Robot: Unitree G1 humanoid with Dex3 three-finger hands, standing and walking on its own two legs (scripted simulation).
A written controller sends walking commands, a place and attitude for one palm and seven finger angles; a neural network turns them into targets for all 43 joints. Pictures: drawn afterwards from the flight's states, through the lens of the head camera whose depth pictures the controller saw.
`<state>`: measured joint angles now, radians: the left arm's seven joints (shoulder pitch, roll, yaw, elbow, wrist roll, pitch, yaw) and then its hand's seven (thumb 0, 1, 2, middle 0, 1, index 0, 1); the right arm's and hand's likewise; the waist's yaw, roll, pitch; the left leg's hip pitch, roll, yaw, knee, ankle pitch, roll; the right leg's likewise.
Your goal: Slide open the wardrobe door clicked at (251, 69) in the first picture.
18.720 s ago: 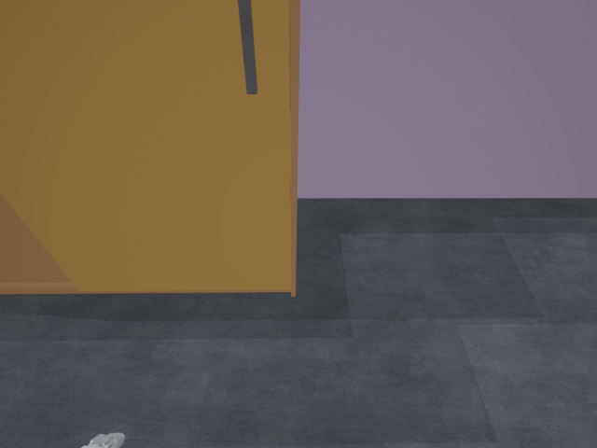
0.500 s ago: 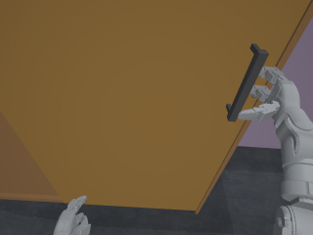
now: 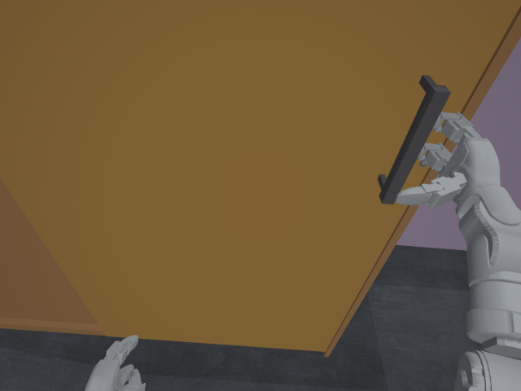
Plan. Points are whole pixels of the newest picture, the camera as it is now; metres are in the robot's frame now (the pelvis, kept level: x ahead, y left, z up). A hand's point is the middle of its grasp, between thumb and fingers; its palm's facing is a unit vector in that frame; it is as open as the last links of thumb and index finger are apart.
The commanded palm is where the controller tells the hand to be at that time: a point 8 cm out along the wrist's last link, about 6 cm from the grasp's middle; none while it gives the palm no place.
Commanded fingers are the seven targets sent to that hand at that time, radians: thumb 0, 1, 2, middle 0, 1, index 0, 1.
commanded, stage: slide the fingers in behind the handle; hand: right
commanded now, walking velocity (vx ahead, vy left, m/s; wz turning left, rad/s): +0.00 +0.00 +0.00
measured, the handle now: (405, 144) +0.44 -0.18 +0.21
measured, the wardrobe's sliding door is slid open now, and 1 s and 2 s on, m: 0.00 0.00 0.00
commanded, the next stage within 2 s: move the hooked fingers beside the handle in 0.42 s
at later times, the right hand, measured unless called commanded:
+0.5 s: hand (422, 168) +0.37 -0.18 +0.22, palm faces +0.03 +1.00 -0.02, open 14.2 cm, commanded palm +0.35 -0.22 +0.22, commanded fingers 0.00 0.50 -0.30 0.30 1.20 0.30 1.20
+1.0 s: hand (418, 168) +0.38 -0.18 +0.22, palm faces +0.01 +1.00 -0.03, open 14.1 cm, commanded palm +0.35 -0.23 +0.22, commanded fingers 0.00 0.50 -0.30 0.30 1.20 0.30 1.20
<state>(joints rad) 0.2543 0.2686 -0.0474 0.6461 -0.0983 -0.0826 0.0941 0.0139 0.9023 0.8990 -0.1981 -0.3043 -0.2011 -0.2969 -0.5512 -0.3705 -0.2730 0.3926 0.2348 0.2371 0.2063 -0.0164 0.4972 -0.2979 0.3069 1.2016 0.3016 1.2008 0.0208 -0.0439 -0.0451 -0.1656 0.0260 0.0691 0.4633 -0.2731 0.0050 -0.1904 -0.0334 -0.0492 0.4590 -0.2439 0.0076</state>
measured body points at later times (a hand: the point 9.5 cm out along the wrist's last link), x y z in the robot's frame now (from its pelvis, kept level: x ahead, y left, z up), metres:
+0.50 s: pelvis +0.00 +0.00 +0.00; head -0.03 +0.02 +0.45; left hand +0.18 +0.24 -0.08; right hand +0.37 -0.23 +0.22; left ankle -0.01 +0.11 -0.74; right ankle +0.00 -0.13 -0.74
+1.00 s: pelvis +0.00 +0.00 +0.00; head -0.03 +0.02 +0.45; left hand +0.17 +0.24 -0.09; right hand +0.37 -0.23 +0.22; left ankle -0.01 +0.11 -0.74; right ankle +0.00 -0.13 -0.74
